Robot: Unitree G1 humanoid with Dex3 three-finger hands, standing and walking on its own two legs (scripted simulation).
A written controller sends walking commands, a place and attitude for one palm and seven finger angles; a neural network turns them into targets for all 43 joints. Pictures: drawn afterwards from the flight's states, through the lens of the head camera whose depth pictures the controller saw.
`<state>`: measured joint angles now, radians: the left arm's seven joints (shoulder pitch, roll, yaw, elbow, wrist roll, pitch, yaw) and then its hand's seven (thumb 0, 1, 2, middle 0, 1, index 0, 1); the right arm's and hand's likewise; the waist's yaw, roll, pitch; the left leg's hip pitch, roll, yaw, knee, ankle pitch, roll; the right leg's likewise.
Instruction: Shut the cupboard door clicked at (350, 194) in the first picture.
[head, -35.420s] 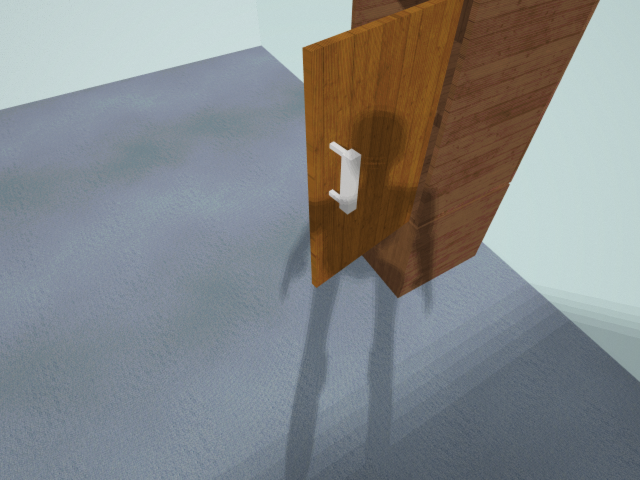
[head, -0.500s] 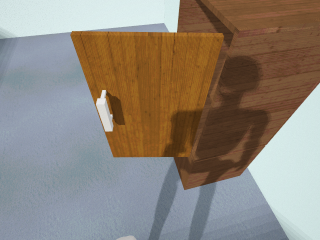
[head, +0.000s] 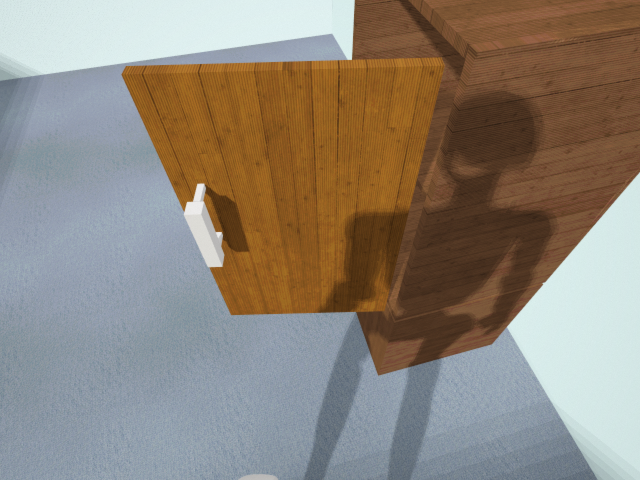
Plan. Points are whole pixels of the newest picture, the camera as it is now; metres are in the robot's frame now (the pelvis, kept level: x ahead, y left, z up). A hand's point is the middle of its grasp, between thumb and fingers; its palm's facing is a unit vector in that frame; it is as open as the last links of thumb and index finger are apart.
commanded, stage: come to a stop and stand still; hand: left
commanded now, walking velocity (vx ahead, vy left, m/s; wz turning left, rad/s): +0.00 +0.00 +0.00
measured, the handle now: (208, 226) +0.45 +0.21 +0.01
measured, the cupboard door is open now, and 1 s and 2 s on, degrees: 77 77 77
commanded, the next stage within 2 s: look again from close up in 0.74 s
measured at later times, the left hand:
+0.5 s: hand out of the picture -0.01 +0.22 -0.17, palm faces +0.01 -0.98 -0.18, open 7.3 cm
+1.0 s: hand out of the picture -0.04 +0.22 -0.18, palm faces -0.01 -0.98 -0.17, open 7.4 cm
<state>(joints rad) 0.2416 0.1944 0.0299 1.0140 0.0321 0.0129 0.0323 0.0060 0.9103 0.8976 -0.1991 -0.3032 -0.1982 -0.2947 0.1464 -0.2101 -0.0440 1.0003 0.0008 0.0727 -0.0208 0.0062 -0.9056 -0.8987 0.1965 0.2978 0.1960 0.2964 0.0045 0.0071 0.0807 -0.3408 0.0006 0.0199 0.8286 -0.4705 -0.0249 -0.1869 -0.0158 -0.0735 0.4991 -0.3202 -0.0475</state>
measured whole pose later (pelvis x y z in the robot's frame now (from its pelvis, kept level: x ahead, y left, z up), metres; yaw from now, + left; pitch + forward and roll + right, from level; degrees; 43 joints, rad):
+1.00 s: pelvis -0.03 +0.06 +0.00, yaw +0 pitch -1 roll -1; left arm 0.29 0.13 -0.02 1.12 0.02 -0.03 0.03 0.01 0.91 0.90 -0.20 -0.30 -0.20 -0.29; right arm 0.30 -0.16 0.01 1.06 -0.01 -0.02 -0.02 0.01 -0.92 -0.90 0.20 0.30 0.20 0.30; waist -0.01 0.02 0.04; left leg -0.21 -0.02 0.06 0.51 -0.28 0.05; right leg -0.20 -0.06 -0.05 0.48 -0.26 0.04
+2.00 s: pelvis -0.08 +0.01 -0.11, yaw +2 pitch +13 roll -2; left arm 0.45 0.21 0.17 -0.07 -0.31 -0.60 -0.27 0.02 0.90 0.90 -0.56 -0.69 -0.55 -0.69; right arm 0.15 -0.26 -0.02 0.54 0.01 -0.31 -0.06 0.01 -0.90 -0.90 0.20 0.30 0.20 0.30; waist 0.06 0.01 -0.11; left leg -0.97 0.04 -0.07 1.27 -0.53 -0.03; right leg -0.92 -0.03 -0.14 1.24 -0.54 -0.05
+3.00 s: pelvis -0.05 +0.04 -0.06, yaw +1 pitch +10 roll -2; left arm 0.36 0.24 0.18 -0.14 -0.27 -0.32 -0.17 0.02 0.90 0.90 -1.29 -1.50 -1.29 -1.49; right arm 0.29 -0.23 0.04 0.50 0.02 -0.19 -0.05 0.01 -0.90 -0.90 0.20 0.30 0.20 0.30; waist 0.01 0.04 -0.11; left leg -0.71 0.02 -0.01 1.02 -0.48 0.01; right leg -0.66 -0.03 -0.10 0.96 -0.46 0.00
